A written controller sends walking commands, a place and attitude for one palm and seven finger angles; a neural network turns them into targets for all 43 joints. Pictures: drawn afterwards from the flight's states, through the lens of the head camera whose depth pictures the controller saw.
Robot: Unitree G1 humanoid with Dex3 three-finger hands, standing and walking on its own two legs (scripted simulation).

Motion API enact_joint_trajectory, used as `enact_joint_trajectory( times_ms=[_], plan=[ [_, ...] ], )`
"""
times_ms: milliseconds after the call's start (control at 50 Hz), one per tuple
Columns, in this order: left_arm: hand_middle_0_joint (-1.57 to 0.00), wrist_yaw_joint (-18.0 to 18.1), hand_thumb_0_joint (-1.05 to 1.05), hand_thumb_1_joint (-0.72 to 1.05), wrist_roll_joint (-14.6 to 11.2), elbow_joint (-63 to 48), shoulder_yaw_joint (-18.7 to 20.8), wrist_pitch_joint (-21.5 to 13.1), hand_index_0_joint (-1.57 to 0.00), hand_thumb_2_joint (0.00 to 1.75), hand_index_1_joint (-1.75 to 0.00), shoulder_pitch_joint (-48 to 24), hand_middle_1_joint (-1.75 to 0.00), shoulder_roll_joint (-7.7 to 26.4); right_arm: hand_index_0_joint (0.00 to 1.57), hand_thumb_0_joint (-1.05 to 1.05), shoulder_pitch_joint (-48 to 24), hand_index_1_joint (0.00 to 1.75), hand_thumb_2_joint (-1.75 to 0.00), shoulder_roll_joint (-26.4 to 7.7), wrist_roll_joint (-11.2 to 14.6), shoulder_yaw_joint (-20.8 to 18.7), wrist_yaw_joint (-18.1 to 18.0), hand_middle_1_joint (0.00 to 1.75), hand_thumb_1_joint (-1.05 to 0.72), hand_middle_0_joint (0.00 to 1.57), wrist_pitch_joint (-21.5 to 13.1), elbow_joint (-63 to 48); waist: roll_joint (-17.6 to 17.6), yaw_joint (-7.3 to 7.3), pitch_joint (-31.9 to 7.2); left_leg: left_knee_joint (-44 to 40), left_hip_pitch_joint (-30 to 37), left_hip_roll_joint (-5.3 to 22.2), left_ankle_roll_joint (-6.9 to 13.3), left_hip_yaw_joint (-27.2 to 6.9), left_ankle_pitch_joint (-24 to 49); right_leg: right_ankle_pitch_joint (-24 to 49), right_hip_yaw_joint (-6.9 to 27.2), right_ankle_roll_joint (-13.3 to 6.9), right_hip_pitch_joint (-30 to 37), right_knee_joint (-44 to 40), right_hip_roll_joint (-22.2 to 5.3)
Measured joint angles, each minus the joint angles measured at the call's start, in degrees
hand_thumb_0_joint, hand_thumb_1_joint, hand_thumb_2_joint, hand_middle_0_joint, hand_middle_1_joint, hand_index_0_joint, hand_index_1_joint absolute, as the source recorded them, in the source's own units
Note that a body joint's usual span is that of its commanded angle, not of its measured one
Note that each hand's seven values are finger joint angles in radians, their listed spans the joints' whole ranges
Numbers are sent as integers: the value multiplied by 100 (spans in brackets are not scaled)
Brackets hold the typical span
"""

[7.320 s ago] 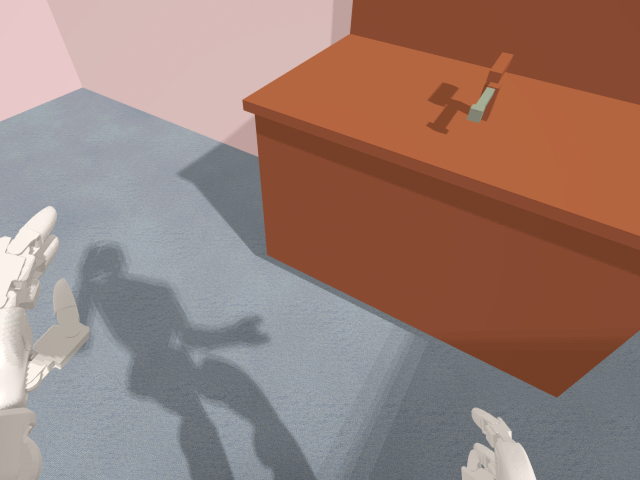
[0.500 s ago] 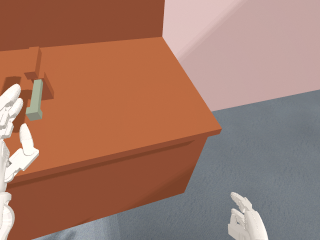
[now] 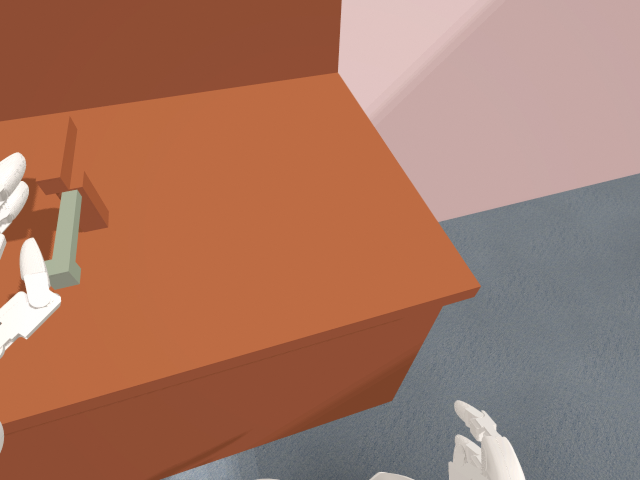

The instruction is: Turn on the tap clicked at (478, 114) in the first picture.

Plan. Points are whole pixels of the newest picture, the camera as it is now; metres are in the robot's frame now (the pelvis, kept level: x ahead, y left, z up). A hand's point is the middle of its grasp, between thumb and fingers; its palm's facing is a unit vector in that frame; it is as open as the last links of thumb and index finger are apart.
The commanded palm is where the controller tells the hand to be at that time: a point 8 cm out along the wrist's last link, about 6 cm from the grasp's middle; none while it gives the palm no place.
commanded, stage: come to a stop and stand still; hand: left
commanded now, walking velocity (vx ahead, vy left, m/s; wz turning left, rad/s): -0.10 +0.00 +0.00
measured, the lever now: (62, 272) +0.33 +0.33 +0.08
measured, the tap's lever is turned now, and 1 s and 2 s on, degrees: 0 0 0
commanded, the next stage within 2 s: look again from close up in 0.76 s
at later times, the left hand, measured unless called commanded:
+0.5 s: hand (18, 276) +0.25 +0.28 +0.19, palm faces +0.41 -0.85 -0.34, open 7.4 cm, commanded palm +0.19 +0.32 +0.20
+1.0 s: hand out of the picture +0.27 +0.32 +0.23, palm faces +0.50 -0.76 -0.41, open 7.4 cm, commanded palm +0.18 +0.31 +0.20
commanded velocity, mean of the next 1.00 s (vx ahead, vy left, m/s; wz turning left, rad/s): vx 0.00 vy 0.00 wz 0.00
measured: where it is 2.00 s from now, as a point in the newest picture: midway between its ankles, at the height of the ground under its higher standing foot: outside the picture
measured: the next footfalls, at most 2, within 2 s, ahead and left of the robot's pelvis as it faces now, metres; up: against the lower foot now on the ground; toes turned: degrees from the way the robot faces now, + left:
left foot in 0.18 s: +0.08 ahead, +0.15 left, +0.00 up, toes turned +0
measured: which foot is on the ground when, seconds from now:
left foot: up 0.00-0.16, down 0.18-1.00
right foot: down 0.00-1.00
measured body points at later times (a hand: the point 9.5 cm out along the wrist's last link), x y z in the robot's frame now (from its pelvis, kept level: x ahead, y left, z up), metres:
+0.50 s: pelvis +0.03 +0.04 +0.02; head +0.05 +0.05 +0.47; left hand +0.22 +0.32 +0.20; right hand +0.21 -0.17 -0.06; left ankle +0.04 +0.15 -0.72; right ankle +0.05 -0.08 -0.72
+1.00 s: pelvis +0.01 +0.04 +0.02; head +0.05 +0.05 +0.47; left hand +0.24 +0.36 +0.25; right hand +0.20 -0.19 -0.06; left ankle +0.04 +0.15 -0.72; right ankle +0.05 -0.08 -0.72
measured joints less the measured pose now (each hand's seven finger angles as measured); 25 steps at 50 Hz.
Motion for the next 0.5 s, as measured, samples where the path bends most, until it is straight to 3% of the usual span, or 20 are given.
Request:
enact_joint_trajectory(
  times_ms=[40, 60, 120, 180, 220, 260, 320, 380, 500],
  plan=[
    [-21, 60, 1, 89, -50, 13, 46, 0, -21, 90, -30, -71, -31, -103, 20, 2, -175, 30, -90, -50, 33, -33, 33, 30, -90, 21, 80, 90, -89, 112, 81, 932, -479, -3, -69, -78, -267, -33, 98, -3, 21, 28, -15],
    [-21, 107, 1, 89, -41, 0, 71, 13, -21, 90, -30, -55, -31, -168, 20, 2, -234, 30, -90, -61, 33, -26, 27, 30, -90, 21, 113, 111, -183, 163, 84, 938, -589, 60, -71, -63, -334, 9, 178, 31, 34, -14, -42],
    [-21, 234, 1, 89, -7, -79, 24, 98, -21, 90, -30, 52, -31, -371, 20, 2, -294, 30, -90, -106, -32, 19, -84, 30, -90, 21, 123, 116, -432, 202, -29, -332, -461, 303, -23, 4, -22, 93, 335, 107, 56, -148, -151],
    [-21, 256, 1, 89, 19, -201, -228, 181, -21, 90, -30, 65, -31, -538, 20, 2, -176, 30, -90, -273, -76, -68, -210, 30, -90, 21, 16, -5, -369, 157, -178, -1707, -59, 431, 6, -12, 392, -34, 255, 212, 23, -29, -215],
    [-21, 256, 1, 89, 38, -212, -296, 206, -21, 90, -30, 23, -31, -530, 20, 2, -183, 30, -90, -281, -53, -136, -286, 30, -90, 21, 4, 15, -433, 211, -150, -1782, 2, 374, 3, 43, 892, -337, 349, 287, 22, 150, -256],
    [-21, 244, 1, 89, 76, -99, -267, 237, -21, 90, -30, -31, -31, -466, 20, 2, -109, 30, -90, -224, -11, -166, -311, 30, -90, 20, 3, -24, -462, 223, -199, -1848, 49, 335, 16, 51, 941, -765, 511, 377, 26, 294, -200],
    [-21, 244, 1, 89, 138, 45, -117, 247, -21, 90, -30, -129, -31, -306, 19, 2, 63, 30, -90, -108, 8, -144, -273, 30, -90, 20, -98, -119, -495, 181, -312, -1933, 23, 226, 36, -44, 933, -535, 687, 416, 329, 30, -162],
    [-21, 253, 1, 89, 147, 141, -49, 168, -21, 90, -30, -150, -31, -365, 19, 2, 26, 30, -90, -66, -19, -65, -174, 30, -90, 20, -177, -19, -349, 208, -310, -1975, 47, 289, 29, -95, 907, -203, 674, 397, 519, -361, -74],
    [-20, 201, 1, 89, 113, 168, -348, 248, -20, 90, -30, 3, -30, -561, 20, 2, -133, 30, -90, -7, -35, 26, -100, 30, -90, 21, -151, 67, -271, 225, -333, -2329, 267, 267, 69, 22, 1010, -151, 792, 454, 692, -684, -92]
  ],
)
